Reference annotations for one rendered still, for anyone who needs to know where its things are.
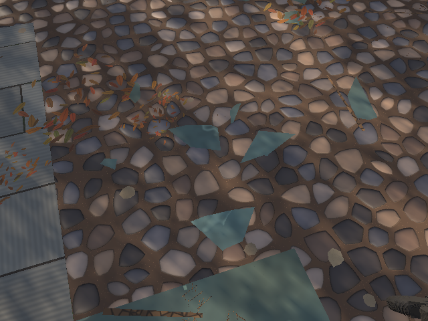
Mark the robot right hand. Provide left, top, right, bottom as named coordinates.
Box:
left=387, top=296, right=428, bottom=321

